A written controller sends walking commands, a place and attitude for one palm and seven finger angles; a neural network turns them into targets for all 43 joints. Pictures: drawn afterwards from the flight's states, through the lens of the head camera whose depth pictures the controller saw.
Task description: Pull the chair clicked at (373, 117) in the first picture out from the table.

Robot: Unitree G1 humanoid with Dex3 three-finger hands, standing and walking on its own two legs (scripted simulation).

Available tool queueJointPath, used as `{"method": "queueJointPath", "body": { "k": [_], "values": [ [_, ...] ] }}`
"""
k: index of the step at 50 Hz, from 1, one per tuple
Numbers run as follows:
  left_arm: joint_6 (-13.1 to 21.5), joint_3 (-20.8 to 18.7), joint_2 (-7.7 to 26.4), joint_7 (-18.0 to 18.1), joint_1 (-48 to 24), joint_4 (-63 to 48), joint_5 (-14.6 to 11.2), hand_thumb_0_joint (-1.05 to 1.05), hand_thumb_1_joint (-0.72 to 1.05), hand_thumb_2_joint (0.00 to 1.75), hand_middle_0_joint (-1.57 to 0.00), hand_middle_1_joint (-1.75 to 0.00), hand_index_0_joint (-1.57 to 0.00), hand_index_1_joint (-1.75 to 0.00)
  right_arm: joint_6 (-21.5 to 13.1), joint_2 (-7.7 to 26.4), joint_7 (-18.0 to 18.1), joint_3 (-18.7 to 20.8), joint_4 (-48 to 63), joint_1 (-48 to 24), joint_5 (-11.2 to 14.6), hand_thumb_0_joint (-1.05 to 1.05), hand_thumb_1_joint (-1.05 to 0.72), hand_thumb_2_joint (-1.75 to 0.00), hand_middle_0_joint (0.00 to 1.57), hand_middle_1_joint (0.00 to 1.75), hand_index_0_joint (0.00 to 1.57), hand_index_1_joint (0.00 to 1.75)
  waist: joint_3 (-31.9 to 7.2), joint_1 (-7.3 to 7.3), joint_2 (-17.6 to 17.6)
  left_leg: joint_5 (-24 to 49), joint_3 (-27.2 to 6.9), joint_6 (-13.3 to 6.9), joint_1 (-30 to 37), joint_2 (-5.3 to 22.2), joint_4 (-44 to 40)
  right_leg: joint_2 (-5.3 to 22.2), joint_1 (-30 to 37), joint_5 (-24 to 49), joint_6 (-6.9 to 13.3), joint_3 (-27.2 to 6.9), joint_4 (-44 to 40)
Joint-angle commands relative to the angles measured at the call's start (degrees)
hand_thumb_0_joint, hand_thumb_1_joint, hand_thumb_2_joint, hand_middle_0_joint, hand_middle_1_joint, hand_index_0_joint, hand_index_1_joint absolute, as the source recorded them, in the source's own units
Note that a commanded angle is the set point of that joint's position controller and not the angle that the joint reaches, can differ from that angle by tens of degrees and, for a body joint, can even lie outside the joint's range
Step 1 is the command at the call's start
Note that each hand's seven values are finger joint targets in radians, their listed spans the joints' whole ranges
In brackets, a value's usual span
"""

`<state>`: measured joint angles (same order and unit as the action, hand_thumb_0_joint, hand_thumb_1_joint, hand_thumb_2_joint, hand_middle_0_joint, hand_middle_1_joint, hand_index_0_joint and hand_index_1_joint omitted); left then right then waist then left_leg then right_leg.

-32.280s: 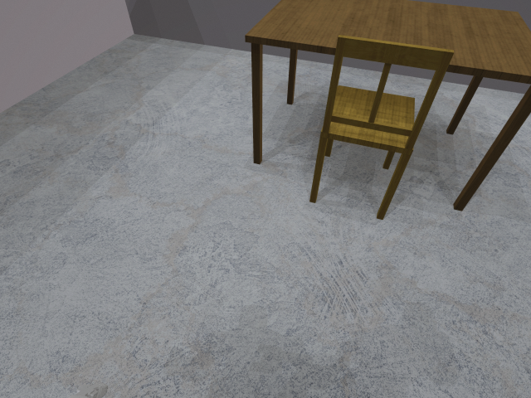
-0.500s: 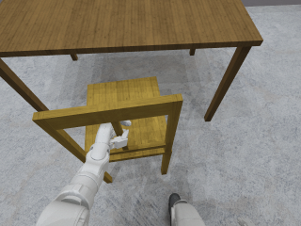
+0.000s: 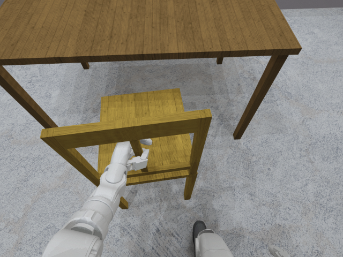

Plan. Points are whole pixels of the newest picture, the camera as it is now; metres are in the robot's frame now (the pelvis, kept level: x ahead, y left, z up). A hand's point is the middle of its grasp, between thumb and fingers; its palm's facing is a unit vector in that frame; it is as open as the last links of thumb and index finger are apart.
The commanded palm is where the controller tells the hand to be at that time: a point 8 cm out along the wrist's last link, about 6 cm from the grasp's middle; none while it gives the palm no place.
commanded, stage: step backward, pulling the chair out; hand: left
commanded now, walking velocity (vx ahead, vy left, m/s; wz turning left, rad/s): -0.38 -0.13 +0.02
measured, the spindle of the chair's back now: (140, 156) +0.38 +0.09 -0.11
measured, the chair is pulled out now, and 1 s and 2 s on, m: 0.19 0.20 0.21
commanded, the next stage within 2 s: none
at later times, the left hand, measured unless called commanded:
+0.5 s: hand (142, 160) +0.35 +0.08 -0.06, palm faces -0.16 -0.97 -0.19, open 5.3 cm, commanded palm +0.35 +0.12 -0.05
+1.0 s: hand (142, 161) +0.35 +0.08 -0.06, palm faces -0.14 -0.97 -0.20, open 5.3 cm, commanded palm +0.35 +0.13 -0.05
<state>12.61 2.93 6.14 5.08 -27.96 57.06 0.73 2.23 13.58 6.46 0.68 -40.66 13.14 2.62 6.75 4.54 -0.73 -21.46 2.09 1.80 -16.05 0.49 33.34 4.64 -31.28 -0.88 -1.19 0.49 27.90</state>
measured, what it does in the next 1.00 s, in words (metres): stands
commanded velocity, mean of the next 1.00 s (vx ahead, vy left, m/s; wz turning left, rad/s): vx -0.38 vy -0.06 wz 0.02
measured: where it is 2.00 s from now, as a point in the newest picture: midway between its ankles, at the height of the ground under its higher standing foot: outside the picture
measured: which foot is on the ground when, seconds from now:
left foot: down 0.00-1.00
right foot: down 0.00-1.00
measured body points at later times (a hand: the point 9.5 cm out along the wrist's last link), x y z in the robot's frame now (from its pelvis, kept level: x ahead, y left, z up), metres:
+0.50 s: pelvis +0.00 +0.00 +0.00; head +0.07 -0.01 +0.44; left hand +0.36 +0.13 -0.05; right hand +0.07 -0.26 -0.13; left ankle -0.05 +0.14 -0.72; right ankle +0.13 -0.13 -0.72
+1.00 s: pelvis +0.00 -0.01 +0.00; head +0.07 -0.02 +0.44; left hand +0.35 +0.13 -0.05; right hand +0.06 -0.27 -0.14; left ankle -0.05 +0.14 -0.72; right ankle +0.12 -0.13 -0.72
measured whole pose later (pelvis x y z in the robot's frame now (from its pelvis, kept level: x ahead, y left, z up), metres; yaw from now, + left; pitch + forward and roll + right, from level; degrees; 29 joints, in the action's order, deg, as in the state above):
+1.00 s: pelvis +0.00 -0.01 +0.00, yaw -1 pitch +3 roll +2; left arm 10.1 2.7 7.3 5.2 -25.6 54.5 -0.3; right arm 2.6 13.3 6.3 0.8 -39.1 16.0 2.2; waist 6.4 4.3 -1.2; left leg -22.6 2.7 2.3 -15.2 1.0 35.0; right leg 4.7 -31.1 -5.1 -0.6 1.0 33.4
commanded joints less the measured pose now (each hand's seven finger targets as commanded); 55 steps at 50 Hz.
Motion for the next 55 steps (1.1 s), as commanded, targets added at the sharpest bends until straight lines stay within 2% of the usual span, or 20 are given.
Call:
{"method": "queueJointPath", "body": {
  "k": [1, 2, 6, 11, 14, 17, 19, 21, 23, 26, 30, 35, 39, 40, 42, 44, 47, 49, 51, 55],
  "values": [
    [4.0, -1.0, 8.0, 0.7, -18.9, -14.1, 0.4, 0.0, 0.9, 0.9, -0.5, -1.45, -0.5, -1.45, -1.0, 7.5, 1.1, 2.3, 6.2, 2.3, -0.5, 0.0, -0.9, -0.9, 0.2, 0.3, 0.2, 0.3, -23.5, -1.79, 5.6, 13.5, -4.3, -2.5, -6.1, 8.2, -11.1, 2.0, 23.7, 1.9, 1.3, -1.1, 6.2],
    [4.1, -1.1, 7.9, 0.7, -19.2, -14.9, 0.6, 0.0, 0.9, 0.9, -0.5, -1.45, -0.5, -1.45, -0.9, 7.0, 1.0, 2.3, 6.7, 2.5, -0.7, 0.0, -0.9, -0.9, 0.2, 0.3, 0.2, 0.3, -23.2, -1.82, 6.5, 15.0, -4.0, -2.4, -6.8, 8.7, -10.7, 1.8, 23.8, 3.1, 1.5, -1.2, 7.7],
    [3.8, -1.2, 8.1, 0.6, -20.3, -15.4, 0.4, 0.0, 0.9, 0.9, -0.5, -1.45, -0.5, -1.45, -0.8, 6.6, 0.9, 2.9, 6.5, 3.4, -0.7, 0.0, -0.9, -0.9, 0.2, 0.3, 0.2, 0.3, -22.7, -1.54, 2.1, 12.5, -3.4, -1.8, -7.5, 8.1, -7.1, 3.7, 23.3, 7.1, 2.8, -3.5, 7.4],
    [3.7, -1.9, 9.8, 0.5, -19.7, -11.7, 0.1, 0.0, 0.9, 0.9, -0.5, -1.45, -0.5, -1.45, -1.4, 6.1, 0.6, 3.1, 3.4, 6.9, -0.3, 0.0, -0.9, -0.9, 0.2, 0.3, 0.2, 0.3, -24.5, -0.94, -9.4, -0.4, 0.0, -0.5, 0.3, 1.0, 3.1, 9.7, 18.3, -0.2, 4.9, -9.4, -6.9],
    [3.4, -2.7, 10.4, 0.6, -20.0, -10.7, 0.6, 0.0, 0.9, 0.9, -0.5, -1.45, -0.5, -1.45, -1.9, 5.9, 0.3, 2.3, 3.0, 5.9, -0.2, 0.0, -0.9, -0.9, 0.2, 0.3, 0.2, 0.3, -26.6, -1.41, -10.1, -4.2, -0.7, -0.9, 0.7, 0.2, 4.6, 10.4, 20.0, -4.0, 4.4, -7.9, -9.6],
    [2.6, -1.8, 9.2, 0.6, -18.2, -10.8, 0.1, 0.0, 0.9, 0.9, -0.5, -1.45, -0.5, -1.45, -1.9, 6.8, 0.4, 1.8, 3.4, 4.9, -0.2, 0.0, -0.9, -0.9, 0.2, 0.3, 0.2, 0.3, -26.7, -1.23, -5.6, 0.6, -1.4, -1.5, 2.4, 2.0, -5.0, 7.7, 19.7, -5.9, 2.5, -4.1, -6.8],
    [2.7, -0.9, 7.6, 0.5, -17.7, -12.8, 0.1, 0.0, 0.9, 0.9, -0.5, -1.45, -0.5, -1.45, -1.5, 7.8, 0.8, 1.9, 5.4, 2.9, -0.5, 0.0, -0.9, -0.9, 0.2, 0.3, 0.2, 0.3, -25.9, -1.61, 3.4, 6.9, -4.5, -2.6, -2.4, 6.0, -10.9, 2.9, 21.8, -5.3, 0.8, -1.3, 0.6],
    [2.8, -0.3, 6.9, 0.7, -17.7, -15.6, 0.1, 0.0, 0.9, 0.9, -0.5, -1.45, -0.5, -1.45, -0.9, 8.0, 0.9, 1.9, 7.0, 0.6, -0.9, 0.0, -0.9, -0.9, 0.2, 0.3, 0.2, 0.3, -23.6, -2.18, 11.8, 14.3, -6.1, -3.5, -7.5, 9.9, -13.2, 1.5, 24.6, -1.1, 1.1, 0.0, 9.7],
    [2.5, -0.6, 6.7, 0.7, -18.4, -17.0, 0.1, 0.0, 0.9, 0.9, -0.5, -1.45, -0.5, -1.45, -0.6, 7.2, 0.7, 2.0, 8.1, 1.1, -1.0, 0.0, -0.9, -0.9, 0.2, 0.3, 0.2, 0.3, -21.9, -2.41, 8.9, 17.2, -5.2, -2.9, -9.4, 10.6, -10.7, 1.4, 24.3, 1.9, 1.7, -0.5, 11.6],
    [2.3, -0.3, 7.1, 0.6, -21.3, -17.0, -0.2, 0.0, 0.9, 0.9, -0.5, -1.45, -0.5, -1.45, -0.6, 7.1, 0.7, 2.6, 7.2, 2.9, -0.9, 0.0, -0.9, -0.9, 0.2, 0.3, 0.2, 0.3, -22.2, -1.42, 0.0, 15.8, -4.1, -1.6, -7.4, 9.1, -6.4, 3.9, 23.4, 10.2, 3.2, -3.1, 8.8],
    [2.8, -1.8, 8.8, 0.6, -20.7, -13.0, 0.1, 0.0, 0.9, 0.9, -0.5, -1.45, -0.5, -1.45, -0.9, 6.7, 0.6, 3.1, 4.5, 6.0, -0.7, 0.0, -0.9, -0.9, 0.2, 0.3, 0.2, 0.3, -23.8, -0.99, -3.9, 5.6, -1.9, -0.7, -3.2, 4.7, -1.4, 6.8, 19.7, 4.8, 3.8, -6.7, 0.9],
    [3.1, -2.9, 10.8, 0.7, -20.6, -9.9, 0.2, 0.0, 0.9, 0.9, -0.5, -1.45, -0.5, -1.45, -1.9, 6.2, 0.2, 2.5, 2.4, 6.1, -0.2, 0.0, -0.9, -0.9, 0.2, 0.3, 0.2, 0.3, -25.5, -1.38, -9.3, -2.5, 0.0, -0.8, 1.1, 0.8, 3.3, 10.0, 18.8, -4.0, 3.7, -7.9, -8.7],
    [2.2, -2.4, 9.8, 0.8, -19.0, -10.0, -0.2, 0.0, 0.9, 0.9, -0.5, -1.45, -0.5, -1.45, -2.3, 6.5, 0.3, 1.8, 2.9, 5.0, -0.1, 0.0, -0.9, -0.9, 0.2, 0.3, 0.2, 0.3, -26.7, -1.51, -7.8, -0.8, -0.5, -1.3, 2.1, 1.6, -2.5, 8.7, 20.2, -6.7, 2.4, -5.1, -8.3],
    [2.2, -2.3, 9.5, 0.8, -19.1, -10.5, -0.2, 0.0, 0.9, 0.9, -0.5, -1.45, -0.5, -1.45, -2.2, 6.9, 0.4, 1.8, 3.4, 4.3, -0.2, 0.0, -0.9, -0.9, 0.2, 0.3, 0.2, 0.3, -26.4, -1.5, -5.5, 0.9, -1.0, -1.5, 2.1, 2.6, -5.1, 7.6, 19.6, -7.9, 1.9, -4.1, -7.1],
    [2.2, -1.3, 8.1, 0.9, -16.9, -12.5, -0.5, 0.0, 0.9, 0.9, -0.5, -1.45, -0.5, -1.45, -1.9, 8.3, 0.6, 1.8, 5.3, 2.4, -0.5, 0.0, -0.9, -0.9, 0.2, 0.3, 0.2, 0.3, -24.4, -2.07, 6.3, 6.9, -5.1, -3.3, -3.8, 7.6, -12.4, 2.6, 22.4, -6.6, 0.7, -0.9, 2.5],
    [2.3, -1.2, 7.1, 1.0, -17.1, -14.6, -0.3, 0.0, 0.9, 0.9, -0.5, -1.45, -0.5, -1.45, -1.4, 7.9, 0.6, 1.9, 7.5, 0.9, -0.7, 0.0, -0.9, -0.9, 0.2, 0.3, 0.2, 0.3, -22.0, -2.7, 9.7, 13.1, -6.0, -3.5, -9.6, 10.7, -12.7, 1.3, 24.5, -2.2, 1.2, -0.2, 10.4],
    [2.3, -1.4, 7.6, 1.0, -19.5, -17.3, -0.3, 0.0, 0.9, 0.9, -0.5, -1.45, -0.5, -1.45, -1.2, 7.2, 0.5, 2.6, 7.8, 2.1, -0.9, 0.0, -0.9, -0.9, 0.2, 0.3, 0.2, 0.3, -22.7, -2.18, 4.5, 19.2, -4.5, -2.4, -6.9, 10.6, -8.2, 2.4, 24.3, 7.3, 2.1, -1.6, 9.9],
    [2.2, -1.1, 7.5, 0.9, -20.0, -16.0, -0.3, 0.0, 0.9, 0.9, -0.5, -1.45, -0.5, -1.45, -1.0, 7.2, 0.4, 2.9, 6.7, 3.6, -0.9, 0.0, -0.9, -0.9, 0.2, 0.3, 0.2, 0.3, -23.2, -1.53, 0.8, 15.8, -3.5, -1.3, -6.0, 9.1, -5.5, 4.3, 23.5, 10.6, 3.1, -3.7, 7.8],
    [2.0, -1.4, 8.5, 0.8, -19.6, -13.6, -0.8, 0.0, 0.9, 0.9, -0.5, -1.45, -0.5, -1.45, -1.0, 7.5, 0.6, 3.2, 5.4, 4.6, -0.8, 0.0, -0.9, -0.9, 0.2, 0.3, 0.2, 0.3, -22.9, -1.37, -2.3, 10.5, -2.9, -0.9, -4.3, 7.1, -2.7, 6.5, 22.1, 10.6, 4.2, -5.9, 4.0],
    [2.4, -3.2, 10.9, 0.9, -19.3, -10.7, -0.2, 0.0, 0.9, 0.9, -0.5, -1.45, -0.5, -1.45, -1.5, 6.3, 0.1, 2.7, 3.2, 6.3, -0.5, 0.0, -0.9, -0.9, 0.2, 0.3, 0.2, 0.3, -25.5, -1.32, -8.1, -2.2, -0.2, -0.4, 0.7, 1.3, 3.8, 10.4, 19.5, -0.7, 4.3, -8.6, -7.7]
  ]
}}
